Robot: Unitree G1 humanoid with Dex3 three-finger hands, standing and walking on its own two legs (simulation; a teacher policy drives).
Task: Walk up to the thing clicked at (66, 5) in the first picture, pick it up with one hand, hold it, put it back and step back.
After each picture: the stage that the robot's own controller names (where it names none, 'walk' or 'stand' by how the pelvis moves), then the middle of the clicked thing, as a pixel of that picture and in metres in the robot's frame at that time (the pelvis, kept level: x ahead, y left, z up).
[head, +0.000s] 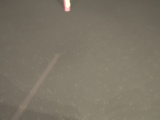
stand; (66, 2) +2.14 +0.23 -0.65
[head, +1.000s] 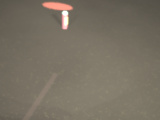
walk; (65, 20) +2.01 +0.16 -0.64
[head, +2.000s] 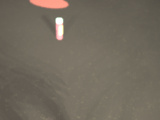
walk; (59, 29) +1.38 +0.17 -0.65
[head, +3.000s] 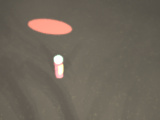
walk; (58, 67) +0.89 +0.17 -0.65
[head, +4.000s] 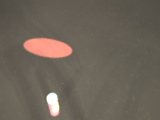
walk; (53, 105) +0.54 +0.20 -0.64
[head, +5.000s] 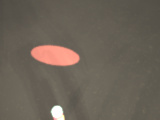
stand; (58, 117) +0.45 +0.21 -0.65
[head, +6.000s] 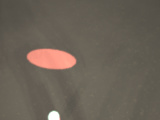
stand; out of the picture +0.43 +0.21 -0.66
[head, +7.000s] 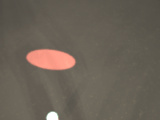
stand; out of the picture +0.43 +0.23 -0.66
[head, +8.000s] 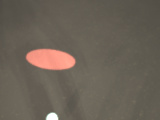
stand; out of the picture +0.41 +0.23 -0.66
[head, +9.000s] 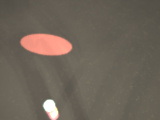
go down; (51, 110) +0.43 +0.22 -0.64
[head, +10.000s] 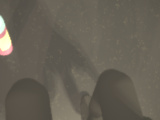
go down; out of the picture +0.50 +0.25 -0.24
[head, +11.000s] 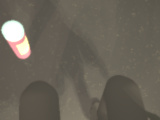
approach; (18, 42) +0.50 +0.23 -0.25
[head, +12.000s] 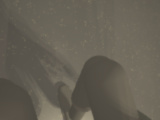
close in; out of the picture +0.49 +0.29 -0.16
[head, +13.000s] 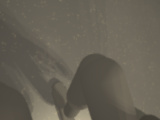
close; out of the picture +0.48 +0.30 -0.17
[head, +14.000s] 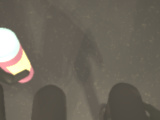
lift; (14, 61) +0.37 +0.23 -0.03
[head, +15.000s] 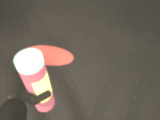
hold; (38, 85) +0.31 +0.16 +0.07
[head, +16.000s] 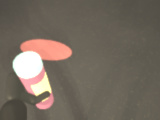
hold; (37, 85) +0.32 +0.16 +0.04
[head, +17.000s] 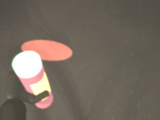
hold; (36, 84) +0.32 +0.17 +0.04
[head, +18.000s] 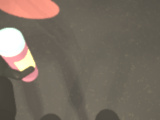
crouch; (20, 60) +0.41 +0.20 -0.02
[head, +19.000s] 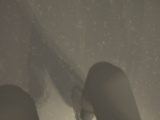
lower; out of the picture +0.53 +0.26 -0.09
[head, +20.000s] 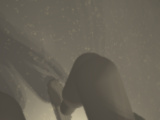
lower; out of the picture +0.49 +0.29 -0.17
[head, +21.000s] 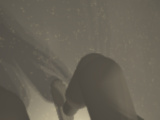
lower; out of the picture +0.48 +0.30 -0.17
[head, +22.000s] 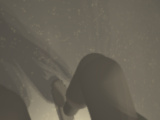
lower; out of the picture +0.48 +0.29 -0.17
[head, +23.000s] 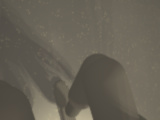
lower; out of the picture +0.46 +0.30 -0.17
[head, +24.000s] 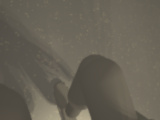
open; out of the picture +0.48 +0.29 -0.17
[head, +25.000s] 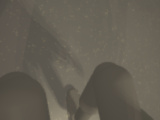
stand; out of the picture +0.48 +0.27 -0.19
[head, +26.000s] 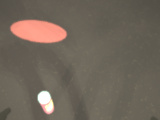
stand; (46, 103) +0.44 +0.21 -0.54
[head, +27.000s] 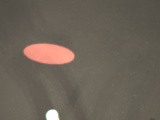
stand; out of the picture +0.42 +0.20 -0.60
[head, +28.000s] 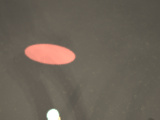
stand; out of the picture +0.43 +0.20 -0.60
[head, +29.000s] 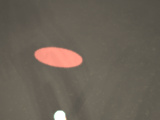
stand; out of the picture +0.44 +0.18 -0.65
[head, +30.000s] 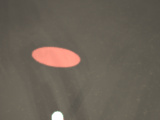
stand; out of the picture +0.42 +0.20 -0.66
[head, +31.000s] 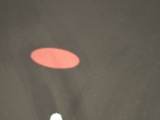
stand; out of the picture +0.41 +0.20 -0.66
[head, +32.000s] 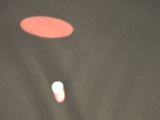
walk; (59, 92) +0.49 +0.16 -0.64
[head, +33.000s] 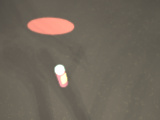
walk; (61, 76) +0.69 +0.23 -0.64
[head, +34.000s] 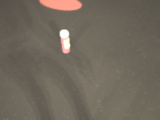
stand; (65, 42) +1.02 +0.19 -0.62
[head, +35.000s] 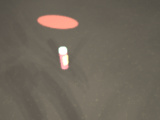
stand; (63, 58) +1.01 +0.19 -0.64
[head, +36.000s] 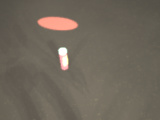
stand; (63, 59) +1.03 +0.20 -0.66
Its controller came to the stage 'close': yes
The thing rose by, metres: 0.69
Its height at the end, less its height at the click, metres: +0.00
